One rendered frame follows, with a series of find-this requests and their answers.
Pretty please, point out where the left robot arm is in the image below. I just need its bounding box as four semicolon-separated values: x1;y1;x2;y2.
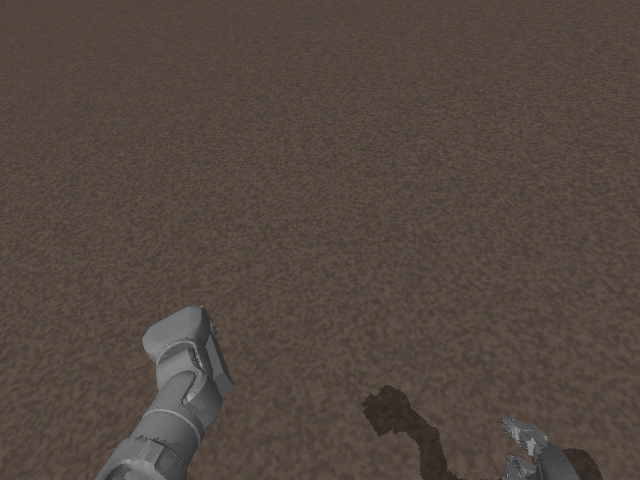
94;338;222;480

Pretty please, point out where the right robot hand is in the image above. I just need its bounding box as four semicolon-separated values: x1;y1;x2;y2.
501;417;580;480

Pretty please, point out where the left robot hand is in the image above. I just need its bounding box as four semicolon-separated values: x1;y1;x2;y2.
142;306;223;401

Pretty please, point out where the small box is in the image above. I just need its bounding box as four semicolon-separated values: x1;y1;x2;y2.
206;331;235;395

